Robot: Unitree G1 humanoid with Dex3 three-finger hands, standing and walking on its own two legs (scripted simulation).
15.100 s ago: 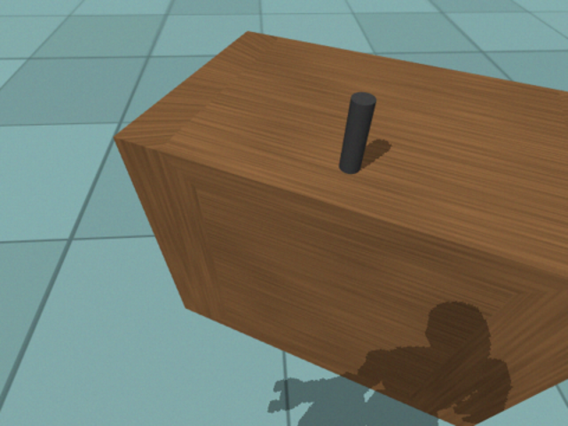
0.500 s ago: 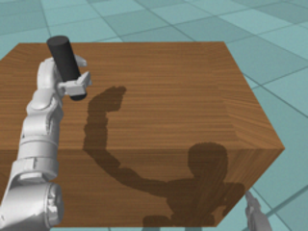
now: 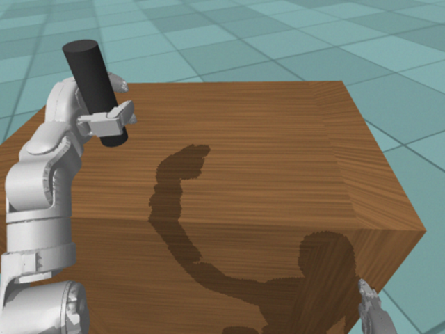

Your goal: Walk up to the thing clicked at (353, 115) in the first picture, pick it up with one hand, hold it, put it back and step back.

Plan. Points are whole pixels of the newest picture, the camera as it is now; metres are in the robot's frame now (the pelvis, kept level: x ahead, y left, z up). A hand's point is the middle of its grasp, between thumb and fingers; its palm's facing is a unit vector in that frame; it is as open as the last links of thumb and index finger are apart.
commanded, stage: lift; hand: left
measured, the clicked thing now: (99, 98) +0.38 +0.18 +0.30
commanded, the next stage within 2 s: hold in 0.52 s
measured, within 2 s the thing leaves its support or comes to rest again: neither
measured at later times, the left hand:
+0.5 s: hand (97, 105) +0.34 +0.16 +0.31, palm faces +0.04 -1.00 -0.02, open 5.5 cm
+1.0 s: hand (83, 103) +0.31 +0.17 +0.32, palm faces +0.04 -1.00 -0.02, open 5.5 cm
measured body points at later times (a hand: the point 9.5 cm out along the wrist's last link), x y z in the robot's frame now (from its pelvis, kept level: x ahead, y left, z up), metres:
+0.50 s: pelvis -0.02 +0.00 +0.00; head -0.06 -0.03 +0.45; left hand +0.33 +0.22 +0.31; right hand +0.15 -0.25 -0.06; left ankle +0.01 +0.14 -0.73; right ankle +0.00 -0.14 -0.73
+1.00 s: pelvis -0.02 +0.00 +0.00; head -0.07 -0.03 +0.44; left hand +0.31 +0.22 +0.33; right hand +0.15 -0.25 -0.06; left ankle +0.01 +0.14 -0.73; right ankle +0.00 -0.14 -0.73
